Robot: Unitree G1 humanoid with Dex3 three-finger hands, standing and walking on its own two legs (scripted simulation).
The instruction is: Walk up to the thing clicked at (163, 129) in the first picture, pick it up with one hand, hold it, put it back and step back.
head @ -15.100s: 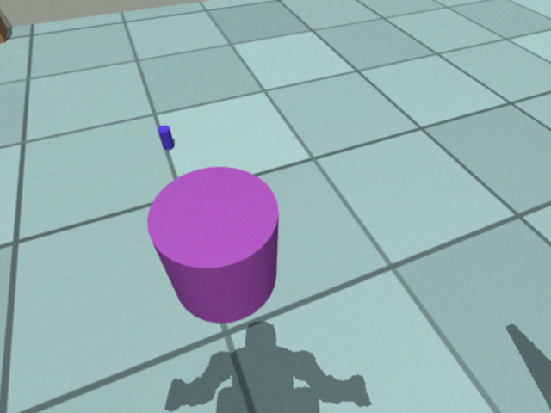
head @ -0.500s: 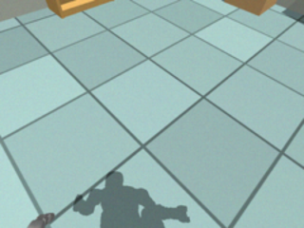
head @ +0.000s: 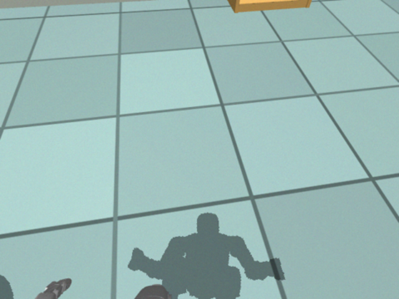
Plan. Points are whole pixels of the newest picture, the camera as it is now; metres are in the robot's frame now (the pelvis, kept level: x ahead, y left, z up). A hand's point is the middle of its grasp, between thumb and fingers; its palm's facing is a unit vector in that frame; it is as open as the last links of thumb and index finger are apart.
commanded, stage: walk up
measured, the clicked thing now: out of the picture +0.77 +1.22 -0.71
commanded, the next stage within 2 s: none
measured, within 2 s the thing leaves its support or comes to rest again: neither
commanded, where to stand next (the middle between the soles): +0.07 +0.04 m, yaw +54 degrees
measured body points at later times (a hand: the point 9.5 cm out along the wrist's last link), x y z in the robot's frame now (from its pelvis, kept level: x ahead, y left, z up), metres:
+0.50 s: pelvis +0.05 -0.01 -0.02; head +0.09 -0.01 +0.42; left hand +0.00 +0.32 -0.11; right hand +0.30 -0.25 -0.12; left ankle +0.00 +0.11 -0.71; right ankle +0.14 -0.12 -0.74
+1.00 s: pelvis +0.03 +0.01 -0.03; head +0.05 +0.05 +0.41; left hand -0.13 +0.31 -0.15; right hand +0.32 -0.17 -0.12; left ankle -0.02 +0.14 -0.74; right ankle +0.13 -0.08 -0.71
